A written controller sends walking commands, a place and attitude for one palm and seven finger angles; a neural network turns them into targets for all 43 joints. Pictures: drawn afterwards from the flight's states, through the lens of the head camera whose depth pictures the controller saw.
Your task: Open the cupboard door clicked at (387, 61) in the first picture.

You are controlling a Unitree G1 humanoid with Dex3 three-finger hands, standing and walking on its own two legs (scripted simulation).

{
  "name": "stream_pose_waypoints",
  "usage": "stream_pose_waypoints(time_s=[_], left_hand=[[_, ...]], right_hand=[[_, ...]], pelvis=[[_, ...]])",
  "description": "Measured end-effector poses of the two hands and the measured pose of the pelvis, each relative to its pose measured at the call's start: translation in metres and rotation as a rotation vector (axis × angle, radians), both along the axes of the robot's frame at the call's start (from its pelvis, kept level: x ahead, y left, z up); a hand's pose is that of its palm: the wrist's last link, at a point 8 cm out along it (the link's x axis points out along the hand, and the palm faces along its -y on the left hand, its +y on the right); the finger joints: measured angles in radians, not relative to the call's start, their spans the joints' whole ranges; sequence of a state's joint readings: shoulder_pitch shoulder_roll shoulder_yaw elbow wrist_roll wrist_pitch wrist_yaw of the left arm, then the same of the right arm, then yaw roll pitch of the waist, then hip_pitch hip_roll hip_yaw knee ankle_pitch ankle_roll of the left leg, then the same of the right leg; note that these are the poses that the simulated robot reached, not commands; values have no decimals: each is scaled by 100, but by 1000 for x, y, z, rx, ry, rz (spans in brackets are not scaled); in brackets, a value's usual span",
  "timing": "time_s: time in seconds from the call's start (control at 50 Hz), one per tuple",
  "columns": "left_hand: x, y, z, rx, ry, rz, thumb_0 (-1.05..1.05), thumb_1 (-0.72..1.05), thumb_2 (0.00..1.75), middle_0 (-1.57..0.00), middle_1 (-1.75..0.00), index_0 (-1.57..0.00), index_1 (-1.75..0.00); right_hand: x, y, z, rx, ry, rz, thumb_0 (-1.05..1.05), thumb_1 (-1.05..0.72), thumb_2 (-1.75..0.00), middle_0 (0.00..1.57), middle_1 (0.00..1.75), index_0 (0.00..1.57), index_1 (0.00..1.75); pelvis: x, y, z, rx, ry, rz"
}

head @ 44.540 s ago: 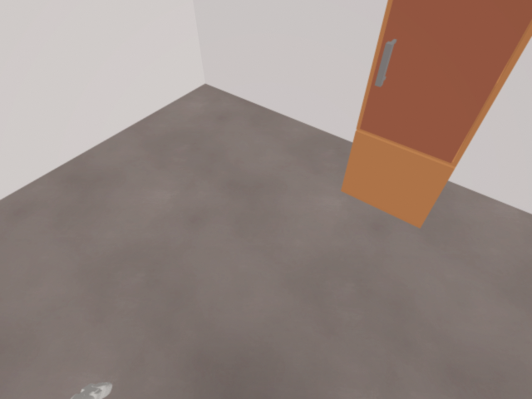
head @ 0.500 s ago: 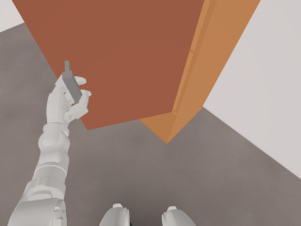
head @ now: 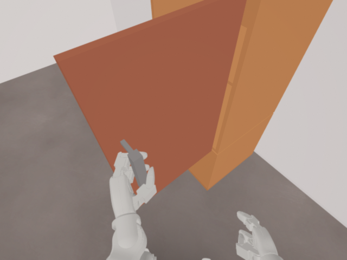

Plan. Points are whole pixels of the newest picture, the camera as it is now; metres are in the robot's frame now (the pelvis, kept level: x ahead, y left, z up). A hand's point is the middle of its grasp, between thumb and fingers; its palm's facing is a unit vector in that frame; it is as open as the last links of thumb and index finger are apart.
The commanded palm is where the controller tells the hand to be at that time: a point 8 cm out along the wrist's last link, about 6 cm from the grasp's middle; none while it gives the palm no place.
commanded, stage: open thumb and fingers to let go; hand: left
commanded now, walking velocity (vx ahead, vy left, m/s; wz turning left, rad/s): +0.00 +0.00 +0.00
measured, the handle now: (135, 166) +0.32 +0.11 +0.04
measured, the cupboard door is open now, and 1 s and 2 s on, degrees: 92 91 93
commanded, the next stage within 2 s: slide the hand sideways off the handle in 0.92 s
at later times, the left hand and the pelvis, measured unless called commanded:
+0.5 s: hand (156, 184) +0.28 +0.05 +0.03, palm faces +0.37 -0.93 -0.03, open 10.1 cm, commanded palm +0.23 +0.10 +0.03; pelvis +0.00 -0.03 -0.01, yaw +3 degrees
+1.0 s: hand (151, 188) +0.27 +0.07 +0.03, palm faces +0.28 -0.96 +0.00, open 15.3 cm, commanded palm +0.22 +0.12 +0.03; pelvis +0.00 +0.00 -0.01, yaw +1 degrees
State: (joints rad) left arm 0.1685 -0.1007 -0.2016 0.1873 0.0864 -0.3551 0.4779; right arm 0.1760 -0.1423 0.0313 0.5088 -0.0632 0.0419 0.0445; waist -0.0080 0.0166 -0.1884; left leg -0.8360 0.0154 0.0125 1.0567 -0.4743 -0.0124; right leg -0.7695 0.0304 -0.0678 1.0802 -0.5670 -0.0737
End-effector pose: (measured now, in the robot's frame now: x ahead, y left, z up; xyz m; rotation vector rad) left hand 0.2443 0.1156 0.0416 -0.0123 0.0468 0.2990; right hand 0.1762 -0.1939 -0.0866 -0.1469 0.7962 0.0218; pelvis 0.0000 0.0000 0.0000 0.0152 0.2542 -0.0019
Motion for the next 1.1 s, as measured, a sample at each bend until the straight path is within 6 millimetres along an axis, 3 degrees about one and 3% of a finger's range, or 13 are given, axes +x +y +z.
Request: stream_pose_waypoints(time_s=[0.1,0.26,0.46,0.6,0.7,0.96,1.04,1.1], left_hand=[[-7,-12,0,24,2,23,3,62,72,-34,-130,-37,-134],[1,-18,-8,37,13,80,1,64,78,-37,-132,-38,-133],[-1,-19,-7,34,16,87,1,19,60,-35,-127,-35,-127],[-2,-17,-8,28,12,77,1,-22,42,-32,-122,-32,-122],[-8,-12,-7,25,12,72,0,-39,35,-29,-112,-30,-112],[-6,-6,-8,12,-1,-4,-1,-50,31,-23,-60,-26,-60],[-6,-2,-7,9,3,-23,-1,-50,31,-28,-52,-30,-55],[-9,4,-8,36,-15,-155,-1,-50,31,-26,-46,-26,-49]], right_hand=[[-1,-14,-4,-11,-11,9,1,-91,-89,20,30,20,30],[-10,-45,-25,-48,41,8,1,-91,-89,20,30,20,30],[-20,-60,-32,-51,79,-19,1,-91,-89,19,30,20,30],[-16,-56,-30,-51,63,-20,1,-91,-89,19,30,20,30],[-11,-48,-25,-49,39,-15,1,-91,-89,19,30,20,30],[-7,-19,-14,-51,-5,-8,1,-91,-89,19,30,20,30],[-9,-10,-11,-49,-9,-8,1,-91,-89,20,30,20,30],[-12,-6,-10,-46,-9,-8,1,-91,-89,20,30,20,30]], pelvis=[[0,-13,-1,5,-5,21],[-3,-27,-8,22,24,39],[1,-33,-6,37,31,37],[1,-30,-7,34,32,35],[0,-24,-6,27,26,34],[-4,-2,-7,1,21,25],[-4,4,-7,-8,16,20],[-6,9,-8,-10,17,21]])
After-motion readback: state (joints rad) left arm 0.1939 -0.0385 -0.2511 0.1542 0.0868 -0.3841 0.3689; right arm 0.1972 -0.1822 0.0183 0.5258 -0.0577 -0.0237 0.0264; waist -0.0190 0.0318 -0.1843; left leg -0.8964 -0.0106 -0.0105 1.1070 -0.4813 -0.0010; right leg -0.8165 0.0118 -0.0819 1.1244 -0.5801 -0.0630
